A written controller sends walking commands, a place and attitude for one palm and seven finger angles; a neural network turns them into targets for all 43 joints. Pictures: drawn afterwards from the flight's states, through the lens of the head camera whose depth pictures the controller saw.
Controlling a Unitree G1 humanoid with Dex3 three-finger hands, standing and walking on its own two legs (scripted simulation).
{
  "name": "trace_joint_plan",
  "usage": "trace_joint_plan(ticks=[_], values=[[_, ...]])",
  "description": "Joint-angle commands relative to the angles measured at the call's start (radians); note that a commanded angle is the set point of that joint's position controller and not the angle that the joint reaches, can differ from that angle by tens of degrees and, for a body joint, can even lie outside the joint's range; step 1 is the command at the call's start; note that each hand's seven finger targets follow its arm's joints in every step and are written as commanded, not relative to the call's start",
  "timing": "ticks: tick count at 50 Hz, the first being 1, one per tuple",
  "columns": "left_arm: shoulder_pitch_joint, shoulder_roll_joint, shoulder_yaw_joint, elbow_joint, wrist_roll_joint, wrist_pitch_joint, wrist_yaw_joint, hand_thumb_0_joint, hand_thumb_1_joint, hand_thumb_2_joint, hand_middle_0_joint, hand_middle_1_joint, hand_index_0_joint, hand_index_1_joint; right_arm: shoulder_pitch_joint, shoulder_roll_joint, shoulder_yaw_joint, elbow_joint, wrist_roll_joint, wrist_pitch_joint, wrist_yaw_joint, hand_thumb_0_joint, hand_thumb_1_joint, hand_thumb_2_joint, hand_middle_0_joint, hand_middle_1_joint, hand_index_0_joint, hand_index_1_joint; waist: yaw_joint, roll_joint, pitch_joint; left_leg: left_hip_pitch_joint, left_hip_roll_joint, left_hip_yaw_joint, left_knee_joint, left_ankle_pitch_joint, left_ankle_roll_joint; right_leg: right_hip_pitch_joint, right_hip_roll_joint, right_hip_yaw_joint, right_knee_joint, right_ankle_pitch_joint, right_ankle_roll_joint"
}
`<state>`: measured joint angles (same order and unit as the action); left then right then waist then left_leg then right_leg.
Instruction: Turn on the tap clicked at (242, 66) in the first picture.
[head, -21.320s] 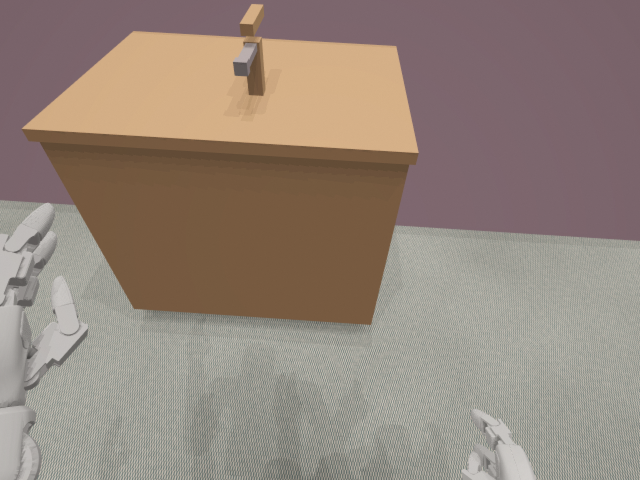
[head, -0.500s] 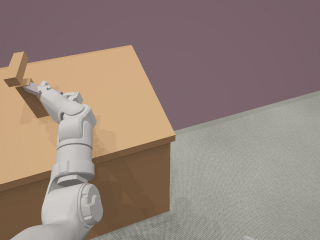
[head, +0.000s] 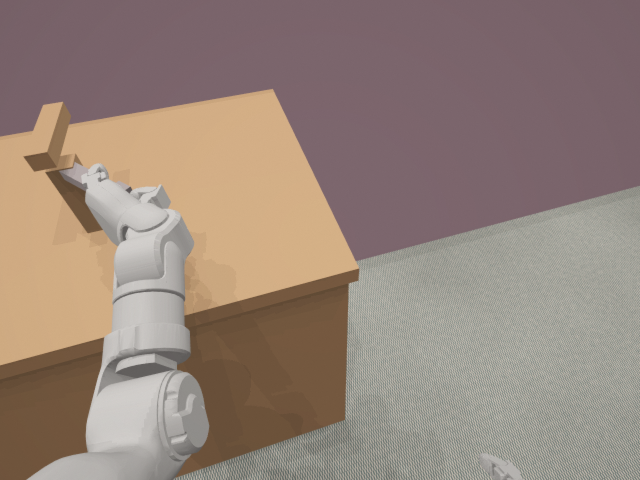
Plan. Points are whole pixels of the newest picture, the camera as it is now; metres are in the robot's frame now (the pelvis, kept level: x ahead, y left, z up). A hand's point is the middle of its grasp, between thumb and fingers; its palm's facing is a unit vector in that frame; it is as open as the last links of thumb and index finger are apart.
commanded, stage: lift the hand up off the lever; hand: left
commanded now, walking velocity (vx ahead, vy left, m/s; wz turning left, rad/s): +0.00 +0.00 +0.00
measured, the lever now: (120, 197) +0.43 +0.29 +0.15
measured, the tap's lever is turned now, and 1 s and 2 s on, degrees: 40 41 41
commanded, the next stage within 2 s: draw the hand back beside the body in 0.08 s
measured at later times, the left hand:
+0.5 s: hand (107, 188) +0.34 +0.23 +0.24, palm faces +0.51 -0.86 -0.08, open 7.7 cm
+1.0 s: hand (54, 285) +0.24 +0.25 +0.21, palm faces +0.40 -0.89 -0.22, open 7.6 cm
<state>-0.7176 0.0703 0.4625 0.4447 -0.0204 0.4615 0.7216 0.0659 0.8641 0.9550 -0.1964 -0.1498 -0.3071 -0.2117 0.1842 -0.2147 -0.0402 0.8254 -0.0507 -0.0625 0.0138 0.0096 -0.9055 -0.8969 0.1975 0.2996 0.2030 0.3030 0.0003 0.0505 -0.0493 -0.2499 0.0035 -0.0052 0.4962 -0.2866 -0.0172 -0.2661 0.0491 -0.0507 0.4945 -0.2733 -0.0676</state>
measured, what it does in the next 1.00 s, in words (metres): stands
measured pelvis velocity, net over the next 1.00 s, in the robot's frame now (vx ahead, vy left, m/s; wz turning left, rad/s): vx -0.04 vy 0.02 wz -0.01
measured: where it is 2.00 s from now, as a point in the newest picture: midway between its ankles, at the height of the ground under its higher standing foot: outside the picture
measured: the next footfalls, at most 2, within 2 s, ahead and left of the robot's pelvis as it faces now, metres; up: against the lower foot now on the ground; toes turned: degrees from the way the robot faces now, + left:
none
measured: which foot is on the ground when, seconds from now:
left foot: down 0.00-1.00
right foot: down 0.00-1.00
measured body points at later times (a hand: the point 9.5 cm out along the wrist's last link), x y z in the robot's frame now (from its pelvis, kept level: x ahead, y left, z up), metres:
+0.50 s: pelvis -0.02 -0.01 +0.00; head -0.05 -0.03 +0.45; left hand +0.30 +0.27 +0.24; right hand +0.13 -0.26 -0.10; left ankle -0.02 +0.13 -0.74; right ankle -0.01 -0.07 -0.74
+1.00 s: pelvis -0.04 +0.02 +0.01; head -0.07 -0.01 +0.46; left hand +0.21 +0.29 +0.22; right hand +0.13 -0.20 -0.09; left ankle -0.02 +0.13 -0.74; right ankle -0.01 -0.07 -0.74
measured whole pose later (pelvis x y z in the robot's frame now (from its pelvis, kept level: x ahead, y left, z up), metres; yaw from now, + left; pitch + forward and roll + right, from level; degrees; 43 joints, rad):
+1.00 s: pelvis -0.04 +0.02 +0.01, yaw +0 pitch -7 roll +0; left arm 0.01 0.33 0.22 -0.08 -0.09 -0.11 0.14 0.02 0.90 0.90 -0.19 -0.25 -0.19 -0.25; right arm 0.18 -0.22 0.01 0.71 0.01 -0.02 -0.05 0.01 -0.90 -0.90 0.20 0.30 0.20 0.30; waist 0.05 0.07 0.04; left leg -0.03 -0.01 0.01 0.33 -0.18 0.02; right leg -0.04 0.04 -0.04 0.31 -0.15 -0.04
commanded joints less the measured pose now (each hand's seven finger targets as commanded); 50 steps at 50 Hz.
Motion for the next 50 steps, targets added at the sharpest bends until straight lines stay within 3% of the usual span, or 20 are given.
trace_joint_plan(ticks=[1,8,9,10,11,12,14,17,19,20,22,25,28,29,32,35,39,41,46,50], values=[[-0.803,0.313,-0.137,-0.483,0.112,-0.164,0.068,0.0,0.9,0.9,-0.15,-0.15,-0.15,-0.15,-0.074,-0.111,-0.035,-0.106,0.006,-0.051,-0.006,0.0,-0.9,-0.9,0.2,0.3,0.2,0.3,0.02,0.125,-0.538,0.222,0.023,0.007,0.022,0.702,-0.047,0.199,-0.039,-0.007,0.005,0.503,0.026],[-0.825,0.335,-0.119,-0.434,0.125,-0.17,0.078,0.0,0.9,0.9,-0.15,-0.15,-0.15,-0.15,-0.067,-0.112,-0.034,-0.099,0.003,-0.051,-0.008,0.0,-0.9,-0.9,0.2,0.3,0.2,0.3,0.019,0.096,-0.545,0.194,0.015,0.014,0.023,0.655,-0.036,0.21,-0.042,-0.003,0.007,0.514,0.028],[-0.828,0.381,-0.087,-0.433,0.128,-0.176,0.078,0.0,0.9,0.9,-0.15,-0.15,-0.15,-0.15,-0.064,-0.12,-0.037,-0.094,0.001,-0.045,-0.012,0.0,-0.9,-0.9,0.2,0.3,0.2,0.3,0.026,0.116,-0.559,0.198,0.012,0.012,0.02,0.643,-0.036,0.219,-0.042,0.0,0.006,0.503,0.026],[-0.752,0.337,-0.207,-0.573,0.1,-0.171,-0.078,0.0,0.9,0.9,-0.151,-0.153,-0.151,-0.153,-0.059,-0.15,-0.035,-0.131,0.019,-0.013,-0.034,0.0,-0.9,-0.9,0.2,0.3,0.2,0.3,-0.032,0.049,-0.578,0.254,0.003,0.013,0.014,0.656,-0.013,0.253,-0.037,0.019,0.031,0.582,0.029],[-0.691,0.417,-0.136,-0.583,0.08,-0.169,-0.147,0.0,0.9,0.9,-0.152,-0.156,-0.152,-0.156,-0.052,-0.143,-0.044,-0.147,0.028,-0.003,-0.056,0.0,-0.9,-0.9,0.2,0.3,0.2,0.3,-0.006,0.055,-0.597,0.269,0.002,0.023,0.012,0.677,0.011,0.29,-0.041,0.033,0.019,0.621,0.032],[-0.666,0.435,-0.131,-0.626,0.066,-0.173,-0.186,0.0,0.9,0.9,-0.153,-0.159,-0.153,-0.159,-0.055,-0.137,-0.039,-0.165,0.032,0.001,-0.069,0.0,-0.9,-0.9,0.2,0.3,0.2,0.3,0.007,0.073,-0.599,0.269,-0.003,0.029,0.001,0.689,0.019,0.325,-0.044,0.036,0.014,0.657,0.035],[-0.557,0.395,-0.168,-0.703,0.041,-0.175,-0.248,0.0,0.9,0.9,-0.155,-0.165,-0.155,-0.165,-0.075,-0.121,-0.023,-0.19,0.042,0.01,-0.085,0.0,-0.9,-0.9,0.2,0.3,0.2,0.3,0.014,0.112,-0.563,0.287,-0.004,0.019,-0.011,0.693,0.02,0.318,-0.04,0.031,-0.001,0.631,0.033],[-0.382,0.394,-0.177,-0.752,0.022,-0.203,-0.328,0.0,0.9,0.9,-0.158,-0.174,-0.158,-0.174,-0.1,-0.115,-0.01,-0.211,0.054,0.01,-0.1,0.0,-0.9,-0.9,0.2,0.3,0.2,0.3,0.016,0.047,-0.421,0.254,-0.001,0.02,-0.041,0.601,0.042,0.3,-0.039,0.039,-0.032,0.619,0.039],[-0.302,0.377,-0.207,-0.778,0.016,-0.226,-0.381,0.0,0.9,0.9,-0.16,-0.18,-0.16,-0.18,-0.123,-0.115,-0.003,-0.225,0.061,0.01,-0.113,0.0,-0.9,-0.9,0.2,0.3,0.2,0.3,0.015,0.059,-0.366,0.25,-0.008,0.023,-0.062,0.512,0.052,0.291,-0.04,0.044,-0.051,0.555,0.036],[-0.211,0.618,-0.062,-0.674,-0.046,-0.315,-0.419,0.0,0.9,0.9,-0.161,-0.183,-0.161,-0.183,-0.112,-0.148,-0.019,-0.231,0.058,-0.019,-0.078,0.0,-0.9,-0.9,0.2,0.3,0.2,0.3,0.005,0.073,-0.306,0.207,0.004,0.015,-0.074,0.405,0.045,0.251,-0.067,0.054,-0.071,0.499,0.064],[-0.132,0.509,-0.163,-0.577,-0.044,-0.414,-0.471,0.0,0.9,0.9,-0.163,-0.189,-0.163,-0.189,-0.137,-0.123,-0.003,-0.233,0.059,-0.031,-0.063,0.0,-0.9,-0.9,0.2,0.3,0.2,0.3,0.006,-0.006,-0.196,0.151,-0.014,0.02,-0.111,0.282,0.049,0.234,-0.057,0.059,-0.103,0.382,0.064],[0.071,0.395,-0.248,-0.427,-0.065,-0.47,-0.527,0.0,0.9,0.9,-0.166,-0.198,-0.166,-0.198,-0.142,-0.113,0.005,-0.247,0.074,-0.019,-0.061,0.0,-0.9,-0.9,0.2,0.3,0.2,0.3,0.003,-0.039,-0.018,0.109,-0.02,0.04,-0.141,0.139,0.056,0.158,-0.052,0.075,-0.172,0.206,0.066],[0.198,0.367,-0.299,-0.316,-0.083,-0.484,-0.573,0.0,0.9,0.9,-0.169,-0.207,-0.169,-0.207,-0.146,-0.131,0.01,-0.261,0.095,0.012,-0.063,0.0,-0.9,-0.9,0.2,0.3,0.2,0.3,0.0,-0.168,0.104,0.067,-0.023,0.032,-0.164,0.022,0.063,0.102,-0.061,0.101,-0.262,-0.009,0.078],[0.22,0.367,-0.301,-0.286,-0.085,-0.489,-0.584,0.0,0.9,0.9,-0.17,-0.21,-0.17,-0.21,-0.156,-0.137,0.009,-0.264,0.103,0.024,-0.063,0.0,-0.9,-0.9,0.2,0.3,0.2,0.3,0.002,-0.148,0.125,0.071,-0.025,0.032,-0.172,0.011,0.062,0.094,-0.064,0.102,-0.283,-0.058,0.072],[0.172,0.474,-0.223,-0.382,-0.085,-0.52,-0.587,0.0,0.9,0.9,-0.173,-0.219,-0.173,-0.219,-0.184,-0.147,0.008,-0.28,0.099,0.04,-0.065,0.0,-0.9,-0.9,0.2,0.3,0.2,0.3,0.015,-0.148,0.036,0.096,-0.027,0.019,-0.177,0.021,0.063,0.141,-0.077,0.114,-0.298,-0.08,0.076],[0.138,0.546,-0.151,-0.569,-0.074,-0.566,-0.569,0.0,0.9,0.9,-0.176,-0.228,-0.176,-0.228,-0.206,-0.121,0.009,-0.293,0.076,0.037,-0.062,0.0,-0.9,-0.9,0.2,0.3,0.2,0.3,0.038,0.01,-0.133,0.145,-0.03,0.013,-0.184,0.048,0.054,0.229,-0.071,0.095,-0.26,-0.019,0.06],[0.178,0.597,-0.088,-0.791,-0.065,-0.624,-0.543,0.0,0.9,0.9,-0.18,-0.24,-0.18,-0.24,-0.203,-0.112,0.011,-0.291,0.061,0.003,-0.069,0.0,-0.9,-0.9,0.2,0.3,0.2,0.3,0.048,0.118,-0.229,0.219,-0.023,0.002,-0.186,0.111,0.044,0.277,-0.055,0.071,-0.239,0.078,0.043],[0.251,0.509,-0.149,-0.794,-0.066,-0.634,-0.544,0.0,0.9,0.9,-0.182,-0.246,-0.182,-0.246,-0.191,-0.108,0.016,-0.295,0.058,-0.018,-0.073,0.0,-0.9,-0.9,0.2,0.3,0.2,0.3,0.031,0.086,-0.168,0.242,-0.015,-0.002,-0.204,0.124,0.042,0.241,-0.037,0.054,-0.241,0.104,0.04],[0.475,0.403,-0.21,-0.68,-0.071,-0.622,-0.575,0.0,0.9,0.9,-0.187,-0.261,-0.187,-0.261,-0.18,-0.112,0.012,-0.281,0.062,-0.02,-0.075,0.0,-0.9,-0.9,0.2,0.3,0.2,0.3,0.028,-0.061,0.015,0.198,-0.009,0.007,-0.238,0.106,0.049,0.193,-0.023,0.046,-0.271,0.081,0.047],[0.599,0.361,-0.241,-0.683,-0.073,-0.615,-0.607,0.0,0.9,0.9,-0.191,-0.273,-0.191,-0.273,-0.174,-0.118,0.011,-0.285,0.07,-0.008,-0.066,0.0,-0.9,-0.9,0.2,0.3,0.2,0.3,0.03,-0.033,0.091,0.178,-0.007,-0.005,-0.269,0.056,0.042,0.174,-0.02,0.043,-0.274,0.047,0.044]])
